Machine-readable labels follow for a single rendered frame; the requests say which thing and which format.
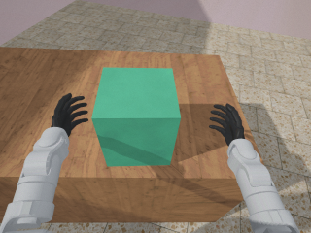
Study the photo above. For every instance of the robot left hand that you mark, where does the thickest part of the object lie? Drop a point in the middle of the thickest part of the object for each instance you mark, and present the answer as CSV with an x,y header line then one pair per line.
x,y
63,117

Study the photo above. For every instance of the carton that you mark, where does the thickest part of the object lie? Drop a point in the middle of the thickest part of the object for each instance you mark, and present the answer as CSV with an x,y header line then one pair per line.
x,y
136,116

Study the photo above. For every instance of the pedestal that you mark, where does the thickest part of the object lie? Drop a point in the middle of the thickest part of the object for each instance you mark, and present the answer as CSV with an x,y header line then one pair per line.
x,y
197,186

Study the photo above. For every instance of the robot right forearm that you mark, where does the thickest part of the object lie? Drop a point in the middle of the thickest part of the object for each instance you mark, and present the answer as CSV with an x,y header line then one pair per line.
x,y
265,207

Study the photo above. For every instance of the robot right hand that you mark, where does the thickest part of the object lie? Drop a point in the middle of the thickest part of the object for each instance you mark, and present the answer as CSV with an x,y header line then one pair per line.
x,y
232,127

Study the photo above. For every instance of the robot left forearm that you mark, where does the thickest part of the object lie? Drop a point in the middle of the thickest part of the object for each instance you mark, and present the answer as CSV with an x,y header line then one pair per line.
x,y
33,200

